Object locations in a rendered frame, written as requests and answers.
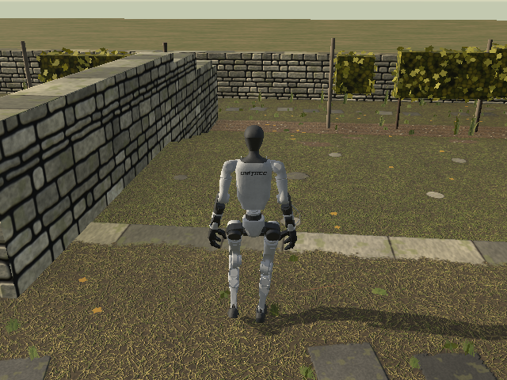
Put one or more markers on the robot right hand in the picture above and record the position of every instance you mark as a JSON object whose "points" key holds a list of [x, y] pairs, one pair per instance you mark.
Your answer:
{"points": [[292, 238]]}

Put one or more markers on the robot right forearm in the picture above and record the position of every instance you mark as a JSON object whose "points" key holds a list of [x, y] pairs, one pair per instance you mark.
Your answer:
{"points": [[288, 215]]}

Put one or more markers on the robot right upper arm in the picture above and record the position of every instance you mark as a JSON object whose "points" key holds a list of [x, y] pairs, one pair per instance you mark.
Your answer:
{"points": [[281, 182]]}

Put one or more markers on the robot left hand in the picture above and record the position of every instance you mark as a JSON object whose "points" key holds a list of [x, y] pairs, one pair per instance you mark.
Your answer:
{"points": [[212, 237]]}

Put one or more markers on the right robot foot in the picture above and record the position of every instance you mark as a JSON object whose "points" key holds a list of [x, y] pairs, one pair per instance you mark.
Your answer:
{"points": [[260, 317]]}

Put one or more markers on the left robot foot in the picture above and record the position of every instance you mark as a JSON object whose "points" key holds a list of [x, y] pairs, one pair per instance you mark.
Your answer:
{"points": [[233, 312]]}

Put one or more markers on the robot left forearm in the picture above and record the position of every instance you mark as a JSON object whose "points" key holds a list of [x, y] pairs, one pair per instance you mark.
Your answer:
{"points": [[217, 213]]}

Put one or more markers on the robot foot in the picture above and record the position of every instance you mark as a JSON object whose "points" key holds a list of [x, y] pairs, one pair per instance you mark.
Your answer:
{"points": [[233, 312], [260, 317]]}

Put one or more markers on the robot left upper arm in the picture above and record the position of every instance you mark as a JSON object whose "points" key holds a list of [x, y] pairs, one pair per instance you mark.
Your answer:
{"points": [[225, 180]]}

